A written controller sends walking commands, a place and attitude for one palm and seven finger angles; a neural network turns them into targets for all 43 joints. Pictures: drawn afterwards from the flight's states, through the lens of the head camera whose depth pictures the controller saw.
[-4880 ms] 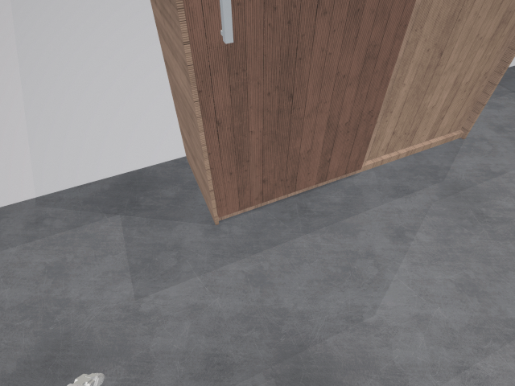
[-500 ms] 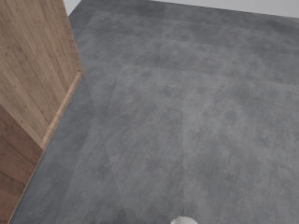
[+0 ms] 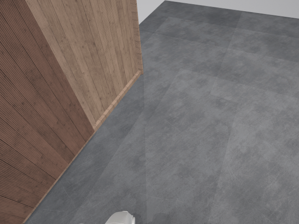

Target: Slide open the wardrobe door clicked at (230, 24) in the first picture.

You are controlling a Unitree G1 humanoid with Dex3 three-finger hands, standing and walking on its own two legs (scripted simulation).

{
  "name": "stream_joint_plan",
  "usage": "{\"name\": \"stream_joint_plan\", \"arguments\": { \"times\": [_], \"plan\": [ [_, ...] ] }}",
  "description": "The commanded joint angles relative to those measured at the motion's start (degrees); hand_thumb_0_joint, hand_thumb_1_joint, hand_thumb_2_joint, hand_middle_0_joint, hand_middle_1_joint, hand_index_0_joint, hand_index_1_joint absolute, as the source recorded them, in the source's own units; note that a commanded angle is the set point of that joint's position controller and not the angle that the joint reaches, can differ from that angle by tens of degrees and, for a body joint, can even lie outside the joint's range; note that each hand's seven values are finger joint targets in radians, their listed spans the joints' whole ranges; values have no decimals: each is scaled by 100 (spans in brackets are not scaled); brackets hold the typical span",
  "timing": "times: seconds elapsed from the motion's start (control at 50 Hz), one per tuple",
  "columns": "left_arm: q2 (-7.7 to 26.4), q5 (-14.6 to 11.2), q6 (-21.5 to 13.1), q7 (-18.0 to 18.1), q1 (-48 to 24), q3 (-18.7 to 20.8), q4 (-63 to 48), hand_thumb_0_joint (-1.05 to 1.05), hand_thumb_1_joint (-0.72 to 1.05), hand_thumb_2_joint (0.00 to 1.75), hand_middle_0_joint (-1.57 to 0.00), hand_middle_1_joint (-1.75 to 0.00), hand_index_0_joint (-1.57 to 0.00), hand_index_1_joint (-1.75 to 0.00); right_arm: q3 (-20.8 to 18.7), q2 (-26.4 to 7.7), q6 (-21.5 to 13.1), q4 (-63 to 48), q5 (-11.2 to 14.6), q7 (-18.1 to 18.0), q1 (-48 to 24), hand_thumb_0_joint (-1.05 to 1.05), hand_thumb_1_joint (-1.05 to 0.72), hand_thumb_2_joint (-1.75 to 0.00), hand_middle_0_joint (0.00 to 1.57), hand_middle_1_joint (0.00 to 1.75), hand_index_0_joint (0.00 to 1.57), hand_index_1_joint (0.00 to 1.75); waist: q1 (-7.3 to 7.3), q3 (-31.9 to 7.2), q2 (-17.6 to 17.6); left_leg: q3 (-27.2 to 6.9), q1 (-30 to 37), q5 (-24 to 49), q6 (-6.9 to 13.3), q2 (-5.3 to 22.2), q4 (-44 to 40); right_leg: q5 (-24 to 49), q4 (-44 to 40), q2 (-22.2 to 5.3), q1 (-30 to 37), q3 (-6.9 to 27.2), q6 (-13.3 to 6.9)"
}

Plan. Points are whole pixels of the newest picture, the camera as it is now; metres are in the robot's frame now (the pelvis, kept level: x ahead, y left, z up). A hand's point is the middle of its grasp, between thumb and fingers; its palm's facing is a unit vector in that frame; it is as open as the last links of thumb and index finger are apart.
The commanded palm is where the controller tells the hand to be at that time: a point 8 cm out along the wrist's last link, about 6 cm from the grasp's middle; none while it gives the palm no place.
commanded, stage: turn to face it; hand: left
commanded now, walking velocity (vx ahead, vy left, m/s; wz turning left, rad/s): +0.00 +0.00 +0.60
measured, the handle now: out of the picture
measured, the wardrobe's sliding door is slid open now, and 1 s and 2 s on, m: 0.00 0.00 0.00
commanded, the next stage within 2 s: take the last steps up to it in 1.72 s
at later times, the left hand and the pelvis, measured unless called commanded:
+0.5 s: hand out of the picture +0.05 +0.27 -0.15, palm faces +0.31 -0.91 -0.28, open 7.4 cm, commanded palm none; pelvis +0.01 +0.02 +0.00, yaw +18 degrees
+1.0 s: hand out of the picture -0.08 +0.22 -0.19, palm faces +0.60 -0.76 -0.25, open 7.4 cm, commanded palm none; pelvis +0.01 +0.02 -0.02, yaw +37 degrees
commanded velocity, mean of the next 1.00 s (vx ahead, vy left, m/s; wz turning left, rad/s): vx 0.00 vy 0.00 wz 0.60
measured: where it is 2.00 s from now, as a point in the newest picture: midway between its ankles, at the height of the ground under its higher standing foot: outside the picture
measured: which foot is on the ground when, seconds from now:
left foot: up 0.00-0.16, down 0.18-0.58, up 0.60-0.98, down 1.00-1.00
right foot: down 0.00-0.18, up 0.20-0.56, down 0.58-0.98, up 1.00-1.00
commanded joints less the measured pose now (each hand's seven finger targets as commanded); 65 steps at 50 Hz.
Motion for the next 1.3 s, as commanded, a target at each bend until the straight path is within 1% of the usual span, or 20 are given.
{"name": "stream_joint_plan", "arguments": {
  "times": [0.0,0.12,0.14,0.16,0.18,0.3,0.42,0.52,0.54,0.56,0.58,0.66,0.86,0.92,0.94,0.96,0.98,1.02,1.1,1.28],
  "plan": [
    [1393,7,-91,63,365,400,-285,0,90,90,-20,-30,-20,-30,18,-186,-162,-636,60,40,-660,0,-90,-90,20,30,20,30,325,-268,-1307,330,-94,-217,-27,35,-869,3094,-803,-1370,606,664,-645],
    [1554,-44,-16,23,345,508,-235,0,90,90,-20,-30,-20,-30,28,-316,-309,-605,58,11,-184,0,-90,-90,20,30,20,30,132,-804,-1318,740,1432,714,219,-123,-3276,3393,382,-1302,598,46,-219],
    [1453,-91,-9,-5,341,500,-288,0,90,90,-20,-30,-20,-30,-69,-683,-375,-497,38,0,262,0,-90,-90,20,30,20,30,-135,-1163,-568,234,2684,1914,433,257,-3839,2858,1452,-1146,-255,-94,72],
    [1040,-132,-16,-71,224,426,-568,0,90,90,-20,-30,-20,-30,-249,-1391,-425,-448,15,-42,747,0,-90,-90,20,30,20,30,-398,-1419,1389,-1870,3891,4561,1247,1884,-3739,-747,2836,-278,-2122,-190,549],
    [970,-83,34,-31,-171,340,-750,0,90,90,-20,-30,-20,-30,-274,-1529,-387,-265,107,-83,1120,0,-90,-90,20,30,20,30,-516,-1413,1345,-2056,3770,5872,1758,2367,-3698,-1976,3441,-139,-2546,452,561],
    [954,-104,91,-68,-190,421,-393,0,90,90,-20,-30,-20,-30,-55,-823,-458,-501,41,-209,60,0,-90,-90,20,30,20,30,-2,-692,633,-1120,2239,4140,1277,1143,-3944,-543,3446,-9,-1998,930,593],
    [843,-126,96,-44,-491,368,-601,0,90,90,-20,-30,-20,-30,-129,-893,-401,-419,14,-180,198,0,-90,-90,20,30,20,30,-99,-650,705,-1634,2064,3428,1394,1076,-3945,-638,2128,280,-1580,928,589],
    [917,-156,-28,-9,82,372,-552,0,90,90,-20,-30,-20,-30,-179,-850,-348,-509,42,-162,-81,0,-90,-90,20,30,20,30,230,-799,677,-1812,1287,3253,1046,709,-3261,442,-101,550,41,767,487],
    [1169,-119,-89,23,364,429,-508,0,90,90,-20,-30,-20,-30,-164,-648,-360,-541,88,-140,-58,0,-90,-90,20,30,20,30,369,-893,99,-1595,658,2200,741,370,-2708,931,-865,76,843,1172,390],
    [1770,-5,-142,84,451,543,-517,0,90,90,-20,-30,-20,-30,-94,-167,-369,-670,122,-109,158,0,-90,-90,20,30,20,30,357,-1020,-1752,-521,-468,-317,234,-540,-1319,1660,-1300,-1631,1555,2842,-219],
    [1902,-45,-94,66,448,506,-591,0,90,90,-20,-30,-20,-30,-140,-352,-337,-726,57,-128,156,0,-90,-90,20,30,20,30,368,-1039,-1650,-495,-512,-1362,198,-463,-138,1904,-1254,-2279,951,3003,-788],
    [1159,-42,-112,76,-459,338,-741,0,90,90,-20,-30,-20,-30,-129,-308,-174,-422,8,4,154,0,-90,-90,20,30,20,30,-42,-124,-1069,-357,-442,-63,75,-31,1164,1506,-1184,-1232,-192,1460,-557],
    [1537,13,-42,59,196,466,-411,0,90,90,-20,-30,-20,-30,54,-145,-219,-555,91,39,-376,0,-90,-90,20,30,20,30,328,-449,-1425,456,438,-367,56,26,-1443,2649,-705,-1495,456,606,-657],
    [1560,-29,14,35,129,510,-347,0,90,90,-20,-30,-20,-30,40,-232,-301,-490,78,14,73,0,-90,-90,20,30,20,30,100,-706,-1190,652,1366,501,159,-53,-2928,2558,71,-1400,279,181,-279],
    [1473,-84,48,9,117,503,-361,0,90,90,-20,-30,-20,-30,-23,-481,-346,-418,66,17,391,0,-90,-90,20,30,20,30,-101,-864,-618,444,2219,1281,255,72,-3649,2123,806,-1262,-301,10,-14],
    [1128,-130,83,-41,182,462,-532,0,90,90,-20,-30,-20,-30,-188,-1158,-402,-412,24,-12,688,0,-90,-90,20,30,20,30,-261,-1031,1148,-1511,3153,2885,882,1442,-3954,-99,2138,-498,-1798,-220,463],
    [896,-92,88,-37,-237,340,-780,0,90,90,-20,-30,-20,-30,-253,-1502,-380,-310,63,-52,1085,0,-90,-90,20,30,20,30,-466,-1006,1692,-2352,3069,4452,1557,2324,-4095,-2128,3039,-119,-2417,240,579],
    [919,-99,129,25,-647,383,-711,0,90,90,-20,-30,-20,-30,-203,-1271,-403,-260,36,-187,941,0,-90,-90,20,30,20,30,-447,-832,1313,-2227,2513,3542,1641,1999,-4062,-1582,3755,-131,-2532,880,537],
    [954,-88,110,-89,-235,417,-367,0,90,90,-20,-30,-20,-30,-31,-825,-452,-484,40,-206,109,0,-90,-90,20,30,20,30,-1,-594,754,-1245,1967,3249,1228,1107,-4135,-454,3472,-23,-2003,902,579],
    [824,-142,89,-16,-555,345,-620,0,90,90,-20,-30,-20,-30,-150,-888,-356,-413,7,-188,323,0,-90,-90,20,30,20,30,-126,-733,822,-2069,2043,3027,1403,1008,-3989,-670,1713,397,-1387,988,548]
  ]
}}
